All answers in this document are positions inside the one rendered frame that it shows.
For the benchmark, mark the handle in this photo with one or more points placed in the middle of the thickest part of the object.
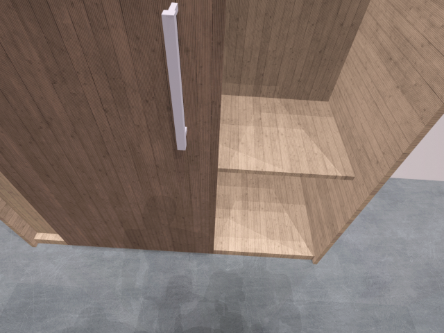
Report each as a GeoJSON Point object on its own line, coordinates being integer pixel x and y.
{"type": "Point", "coordinates": [170, 30]}

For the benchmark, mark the wardrobe door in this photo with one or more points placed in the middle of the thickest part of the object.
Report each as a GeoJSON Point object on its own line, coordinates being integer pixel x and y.
{"type": "Point", "coordinates": [87, 134]}
{"type": "Point", "coordinates": [21, 206]}

